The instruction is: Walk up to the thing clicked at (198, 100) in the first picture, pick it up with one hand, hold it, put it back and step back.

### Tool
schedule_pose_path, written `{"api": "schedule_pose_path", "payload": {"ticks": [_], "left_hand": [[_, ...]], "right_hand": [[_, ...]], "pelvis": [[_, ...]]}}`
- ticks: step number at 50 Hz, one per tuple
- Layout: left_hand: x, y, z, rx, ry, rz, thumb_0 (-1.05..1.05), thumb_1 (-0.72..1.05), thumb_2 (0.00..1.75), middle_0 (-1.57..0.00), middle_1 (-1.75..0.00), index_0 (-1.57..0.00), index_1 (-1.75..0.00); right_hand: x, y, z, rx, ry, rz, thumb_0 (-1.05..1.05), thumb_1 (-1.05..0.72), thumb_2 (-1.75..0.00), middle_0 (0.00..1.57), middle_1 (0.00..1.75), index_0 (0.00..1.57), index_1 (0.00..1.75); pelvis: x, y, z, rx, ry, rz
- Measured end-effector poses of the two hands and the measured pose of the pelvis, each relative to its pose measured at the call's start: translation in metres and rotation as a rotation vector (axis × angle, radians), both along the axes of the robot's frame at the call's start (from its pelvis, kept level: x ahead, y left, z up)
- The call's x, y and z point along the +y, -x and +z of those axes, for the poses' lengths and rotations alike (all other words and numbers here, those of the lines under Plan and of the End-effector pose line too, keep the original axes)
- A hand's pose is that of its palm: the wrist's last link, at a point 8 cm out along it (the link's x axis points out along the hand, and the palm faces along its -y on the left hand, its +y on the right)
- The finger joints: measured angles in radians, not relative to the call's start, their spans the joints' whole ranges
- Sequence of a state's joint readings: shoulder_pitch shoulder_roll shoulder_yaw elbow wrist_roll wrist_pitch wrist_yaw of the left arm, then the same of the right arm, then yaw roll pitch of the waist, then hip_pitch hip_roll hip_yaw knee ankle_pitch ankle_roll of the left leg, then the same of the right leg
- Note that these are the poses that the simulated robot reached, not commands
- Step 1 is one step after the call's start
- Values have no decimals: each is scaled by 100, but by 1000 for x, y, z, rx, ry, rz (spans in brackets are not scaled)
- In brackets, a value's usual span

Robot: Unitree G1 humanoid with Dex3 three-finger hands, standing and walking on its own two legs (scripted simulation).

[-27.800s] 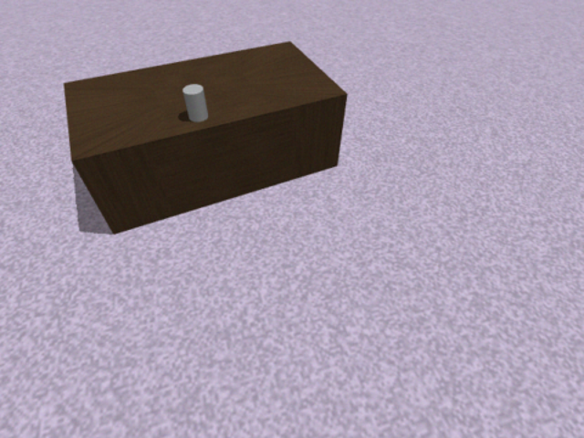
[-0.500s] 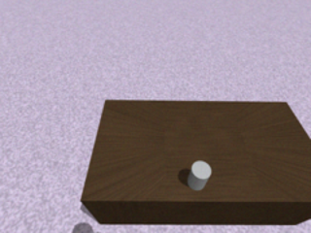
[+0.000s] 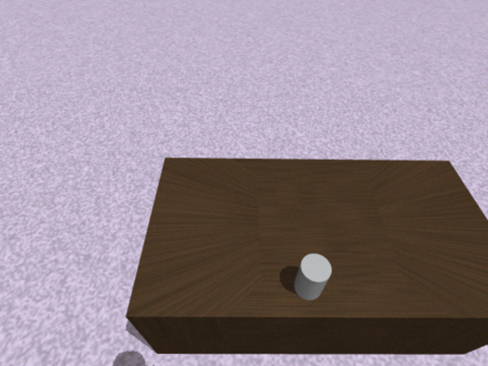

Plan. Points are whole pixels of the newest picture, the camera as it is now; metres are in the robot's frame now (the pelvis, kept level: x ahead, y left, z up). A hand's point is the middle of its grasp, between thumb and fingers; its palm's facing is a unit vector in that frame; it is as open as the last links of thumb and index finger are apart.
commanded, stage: step back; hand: right
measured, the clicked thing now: (311, 277) +0.40 -0.19 -0.30
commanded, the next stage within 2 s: none
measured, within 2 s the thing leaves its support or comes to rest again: neither
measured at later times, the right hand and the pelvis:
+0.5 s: hand out of the picture -0.03 -0.21 -0.15, palm faces -0.02 +0.90 -0.44, open 7.4 cm; pelvis -0.08 +0.06 -0.01, yaw -2 degrees
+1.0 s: hand out of the picture -0.10 -0.23 -0.17, palm faces -0.02 +0.91 -0.41, open 7.4 cm; pelvis -0.19 +0.05 -0.02, yaw -2 degrees
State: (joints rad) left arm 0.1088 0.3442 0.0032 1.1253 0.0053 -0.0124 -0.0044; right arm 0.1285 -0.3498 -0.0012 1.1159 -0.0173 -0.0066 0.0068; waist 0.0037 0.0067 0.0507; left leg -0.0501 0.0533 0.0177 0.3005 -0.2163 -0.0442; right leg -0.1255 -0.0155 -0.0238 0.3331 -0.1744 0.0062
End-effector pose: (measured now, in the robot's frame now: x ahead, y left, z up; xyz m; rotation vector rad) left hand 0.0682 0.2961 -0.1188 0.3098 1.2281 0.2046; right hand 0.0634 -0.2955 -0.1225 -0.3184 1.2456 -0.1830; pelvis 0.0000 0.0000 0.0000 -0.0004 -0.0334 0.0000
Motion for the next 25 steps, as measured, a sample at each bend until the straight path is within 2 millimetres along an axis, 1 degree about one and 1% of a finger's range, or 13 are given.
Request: {"api": "schedule_pose_path", "payload": {"ticks": [2, 6, 9, 11, 14, 16, 18, 21, 25], "left_hand": [[2, 0, -1, -7, 1, 15, 0, 91, 90, -21, -30, -20, -30], [12, 1, -3, -21, -16, 24, 0, 91, 90, -21, -30, -20, -30], [23, 2, -5, -27, -31, 2, 0, 90, 90, -21, -30, -20, -30], [32, 2, -8, -36, -38, -20, 0, 90, 90, -21, -30, -20, -30], [49, -3, -18, -61, -38, -44, 0, 90, 90, -21, -30, -20, -30], [59, -7, -27, -84, -29, -45, 0, 90, 90, -21, -30, -20, -30], [64, -6, -30, -91, -26, -41, 0, 91, 90, -20, -30, -20, -30], [66, 2, -28, -77, -14, -43, 0, 91, 90, -20, -30, -20, -30], [65, 23, -26, -41, 0, -65, 0, 91, 90, -20, -30, -20, -30]], "right_hand": [[-1, 0, -1, 2, 0, -5, 0, -90, -90, 20, 30, 20, 30], [-5, 1, -3, -1, 15, -10, 0, -90, -90, 20, 30, 20, 30], [-5, 6, -2, -1, 38, -12, 0, -90, -90, 20, 30, 20, 30], [-2, 13, 0, -3, 55, -16, 0, -90, -90, 20, 30, 20, 30], [5, 30, 1, -4, 91, -15, 0, -90, -90, 20, 30, 20, 30], [12, 46, 0, 13, 120, -8, 0, -90, -90, 20, 30, 20, 30], [22, 63, 3, 46, 121, -7, 0, -90, -90, 20, 30, 20, 30], [33, 85, 12, 77, 118, -21, 0, -90, -90, 20, 30, 20, 30], [42, 97, 16, 55, 118, -44, 1, -90, -90, 20, 30, 21, 30]], "pelvis": [[0, 3, -1, 4, 2, -2], [3, 18, -6, 8, 8, -2], [12, 31, -10, 13, 3, -8], [21, 38, -13, 18, 1, -9], [35, 49, -21, 26, 11, -1], [45, 58, -28, 21, 9, 1], [50, 65, -26, 12, 8, -3], [54, 73, -18, 19, 23, -6], [59, 83, -12, 23, 29, -30]]}}
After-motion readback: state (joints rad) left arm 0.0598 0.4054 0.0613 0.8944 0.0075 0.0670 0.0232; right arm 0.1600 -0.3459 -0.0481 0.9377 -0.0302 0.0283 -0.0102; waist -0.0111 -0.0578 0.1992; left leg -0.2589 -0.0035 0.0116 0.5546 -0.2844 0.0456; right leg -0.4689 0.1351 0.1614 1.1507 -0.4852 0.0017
